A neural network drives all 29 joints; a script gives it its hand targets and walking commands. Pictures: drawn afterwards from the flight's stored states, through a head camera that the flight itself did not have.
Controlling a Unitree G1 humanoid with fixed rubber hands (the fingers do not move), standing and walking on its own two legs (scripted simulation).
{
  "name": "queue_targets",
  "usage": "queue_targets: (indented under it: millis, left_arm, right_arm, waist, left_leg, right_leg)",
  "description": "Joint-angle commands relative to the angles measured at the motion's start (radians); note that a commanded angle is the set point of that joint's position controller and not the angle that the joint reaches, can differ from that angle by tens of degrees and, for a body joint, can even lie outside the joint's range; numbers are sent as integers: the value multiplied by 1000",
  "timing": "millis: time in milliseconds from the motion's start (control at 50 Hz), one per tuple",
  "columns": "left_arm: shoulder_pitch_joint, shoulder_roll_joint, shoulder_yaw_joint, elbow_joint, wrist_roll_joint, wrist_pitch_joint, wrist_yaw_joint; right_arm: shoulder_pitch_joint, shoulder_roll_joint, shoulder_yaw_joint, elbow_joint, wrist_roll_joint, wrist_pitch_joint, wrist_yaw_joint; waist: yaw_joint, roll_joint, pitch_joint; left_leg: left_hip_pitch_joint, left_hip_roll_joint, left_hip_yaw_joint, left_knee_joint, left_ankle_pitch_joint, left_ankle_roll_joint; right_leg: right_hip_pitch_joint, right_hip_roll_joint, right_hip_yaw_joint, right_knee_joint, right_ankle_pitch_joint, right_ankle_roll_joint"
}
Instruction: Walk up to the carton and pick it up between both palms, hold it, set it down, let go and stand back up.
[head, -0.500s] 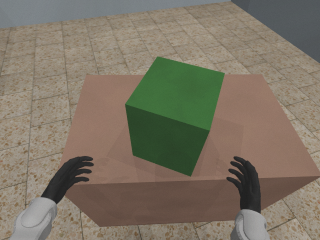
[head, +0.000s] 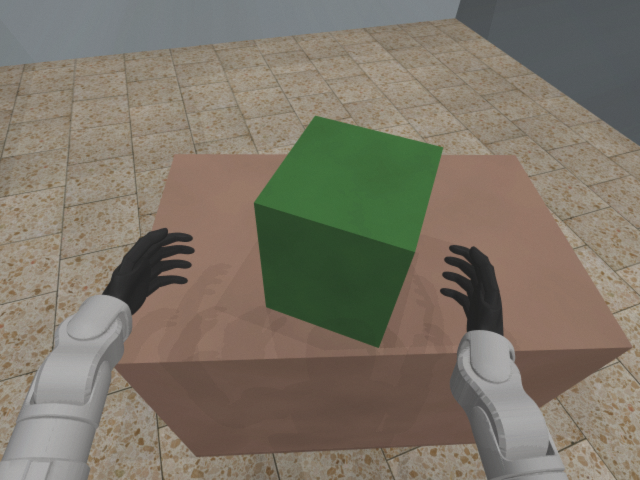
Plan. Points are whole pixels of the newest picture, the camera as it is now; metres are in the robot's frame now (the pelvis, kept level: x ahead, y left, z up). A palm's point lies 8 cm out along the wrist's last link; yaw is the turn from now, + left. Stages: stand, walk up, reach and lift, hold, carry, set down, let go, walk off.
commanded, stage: reach and lift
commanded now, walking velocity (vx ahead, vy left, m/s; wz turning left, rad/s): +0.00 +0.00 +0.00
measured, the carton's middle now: (347, 233) +0.46 -0.02 +0.01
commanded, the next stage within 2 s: none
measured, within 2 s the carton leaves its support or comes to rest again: neither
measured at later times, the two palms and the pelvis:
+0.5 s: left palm (159, 237) +0.38 +0.23 +0.09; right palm (475, 261) +0.34 -0.16 +0.10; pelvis -0.01 +0.00 +0.00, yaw +0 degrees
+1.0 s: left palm (186, 189) +0.44 +0.21 +0.12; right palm (476, 225) +0.38 -0.16 +0.12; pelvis -0.02 +0.00 +0.00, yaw +0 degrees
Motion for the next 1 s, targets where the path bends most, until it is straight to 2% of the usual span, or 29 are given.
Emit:
queue_targets:
  millis: [0, 20, 40, 80, 180, 200, 220, 240, 280, 360, 400, 500, 540, 560, 600, 620, 660, 680, 700, 760, 780, 800, 820, 860, 880, 900, 920, 940, 980]
  left_arm:
    - [-496, 172, 58, -84, -116, -32, 0]
    - [-508, 168, 48, -65, -120, -37, -2]
    - [-518, 180, 50, -73, -118, -45, -5]
    - [-576, 190, 23, 17, -141, -43, -1]
    - [-679, 172, -8, 85, -132, -71, 16]
    - [-706, 200, -1, 106, -135, -75, 20]
    - [-711, 167, -19, 108, -138, -69, 28]
    - [-715, 176, -4, 168, -149, -80, 27]
    - [-806, 202, -10, 162, -156, -104, 30]
    - [-845, 154, -57, 182, -166, -120, 47]
    - [-817, 145, -56, 132, -147, -126, 57]
    - [-918, 175, -34, 217, -119, -98, 54]
    - [-949, 170, -42, 161, -126, -100, 68]
    - [-952, 168, -30, 264, -120, -86, 62]
    - [-1007, 171, -46, 272, -112, -91, 66]
    - [-971, 143, -46, 367, -95, -81, 60]
    - [-1044, 162, -47, 368, -94, -92, 64]
    - [-1048, 168, -50, 427, -101, -93, 66]
    - [-1050, 176, -51, 395, -116, -117, 65]
    - [-1102, 161, -61, 411, -124, -126, 74]
    - [-1118, 178, -40, 503, -104, -122, 69]
    - [-1180, 160, -70, 474, -122, -136, 73]
    - [-1196, 159, -80, 569, -109, -134, 68]
    - [-1272, 151, -99, 563, -121, -168, 77]
    - [-1279, 144, -129, 601, -140, -177, 85]
    - [-1268, 126, -141, 545, -141, -188, 91]
    - [-1290, 107, -142, 599, -127, -191, 88]
    - [-1304, 112, -142, 657, -138, -211, 90]
    - [-1356, 98, -160, 691, -139, -218, 96]
  right_arm:
    - [-325, -102, -162, -47, 126, 0, -12]
    - [-339, -103, -176, -10, 114, 0, -8]
    - [-340, -87, -159, -16, 109, -3, -12]
    - [-430, -103, -200, 16, 114, 12, -11]
    - [-540, -82, -213, 89, 107, 26, 16]
    - [-544, -101, -218, 80, 110, 25, 16]
    - [-612, -86, -210, 91, 109, 17, 20]
    - [-606, -99, -225, 136, 89, 19, 15]
    - [-654, -84, -231, 167, 83, 4, 11]
    - [-696, -96, -239, 203, 75, -12, 18]
    - [-644, -85, -246, 224, 68, -35, 16]
    - [-751, -107, -235, 272, 120, -67, 26]
    - [-804, -124, -230, 247, 141, -72, 33]
    - [-774, -110, -202, 312, 160, -62, 35]
    - [-839, -124, -231, 300, 130, -70, 33]
    - [-823, -116, -207, 361, 119, -61, 29]
    - [-897, -135, -219, 375, 130, -64, 31]
    - [-938, -130, -199, 323, 145, -69, 33]
    - [-930, -102, -184, 263, 147, -80, 29]
    - [-977, -125, -226, 332, 127, -89, 31]
    - [-986, -120, -199, 371, 121, -81, 34]
    - [-1030, -132, -228, 384, 125, -84, 32]
    - [-1039, -123, -216, 468, 106, -71, 35]
    - [-1095, -146, -254, 515, 88, -80, 40]
    - [-1119, -143, -256, 506, 106, -81, 41]
    - [-1110, -166, -277, 469, 92, -104, 43]
    - [-1116, -148, -283, 557, 71, -115, 35]
    - [-1138, -144, -274, 563, 88, -110, 46]
    - [-1165, -158, -297, 643, 84, -114, 48]
  waist:
    - [-159, 141, -327]
    - [-175, 156, -344]
    - [-154, 144, -335]
    - [-185, 132, -318]
    - [-201, 172, -399]
    - [-184, 155, -441]
    - [-192, 187, -446]
    - [-208, 126, -456]
    - [-228, 120, -510]
    - [-252, 161, -603]
    - [-277, 179, -713]
    - [-252, 201, -687]
    - [-252, 220, -706]
    - [-236, 189, -643]
    - [-260, 215, -733]
    - [-250, 174, -660]
    - [-257, 172, -674]
    - [-245, 132, -693]
    - [-239, 119, -783]
    - [-276, 143, -841]
    - [-247, 119, -794]
    - [-284, 131, -825]
    - [-287, 134, -747]
    - [-308, 178, -761]
    - [-313, 180, -787]
    - [-331, 182, -872]
    - [-350, 179, -832]
    - [-317, 161, -853]
    - [-349, 199, -855]
  left_leg:
    - [54, 41, 54, -91, 274, 27]
    - [50, 41, 53, -94, 284, 22]
    - [52, 42, 49, -87, 303, 24]
    - [19, 43, 43, -91, 238, 27]
    - [-28, 60, 37, -109, 208, 24]
    - [-26, 51, 40, -97, 231, 27]
    - [-32, 47, 40, -90, 248, 13]
    - [-29, 41, 40, -81, 248, 22]
    - [-35, 36, 41, -74, 260, 27]
    - [-4, 36, 33, -53, 311, 0]
    - [73, 35, 27, -10, 460, -16]
    - [99, 32, 13, 18, 551, -46]
    - [119, 34, 9, 25, 596, -61]
    - [77, 30, 12, 12, 550, -53]
    - [84, 24, 16, 14, 537, -55]
    - [49, 25, 15, 2, 475, -38]
    - [12, 25, 12, -22, 451, -41]
    - [-24, 12, 20, -14, 395, -22]
    - [-53, 2, 28, -17, 410, -14]
    - [7, 11, 25, 8, 488, -37]
    - [-27, 13, 30, 7, 470, -25]
    - [-29, 17, 23, -2, 471, -24]
    - [-63, 18, 23, -1, 380, -20]
    - [-28, 27, 8, -5, 379, -29]
    - [-15, 28, 3, 21, 375, -29]
    - [29, 27, 6, 36, 451, -38]
    - [37, 31, 1, 39, 450, -44]
    - [18, 40, 8, 40, 438, -34]
    - [40, 43, 3, 36, 406, -39]
  right_leg:
    - [46, -49, -56, -95, 522, 13]
    - [62, -42, -59, -91, 519, 17]
    - [59, -57, -55, -90, 570, 25]
    - [19, -47, -61, -91, 493, 17]
    - [49, -36, -69, -88, 389, 6]
    - [57, -39, -65, -81, 422, 4]
    - [51, -37, -70, -85, 417, 7]
    - [57, -36, -74, -75, 455, 21]
    - [24, -37, -68, -76, 489, 26]
    - [6, -21, -86, -70, 488, 22]
    - [-22, -19, -86, -60, 621, 25]
    - [-72, -3, -93, -63, 614, 30]
    - [-74, -2, -99, -53, 638, 28]
    - [-58, -5, -99, -66, 618, 26]
    - [-56, -1, -103, -58, 639, 29]
    - [-44, -5, -101, -62, 636, 33]
    - [-26, -16, -101, -56, 644, 33]
    - [-16, -9, -98, -42, 659, 40]
    - [42, -23, -81, -26, 763, 47]
    - [-20, -11, -112, -13, 755, 52]
    - [-2, -15, -106, -3, 783, 46]
    - [-46, -8, -112, -13, 726, 36]
    - [-59, -16, -104, -15, 662, 37]
    - [-141, -12, -116, -26, 574, 24]
    - [-162, -14, -113, -26, 562, 17]
    - [-150, -6, -126, -17, 638, 15]
    - [-182, 1, -131, -21, 618, 20]
    - [-186, 1, -130, -24, 577, 8]
    - [-229, 0, -136, -39, 519, 3]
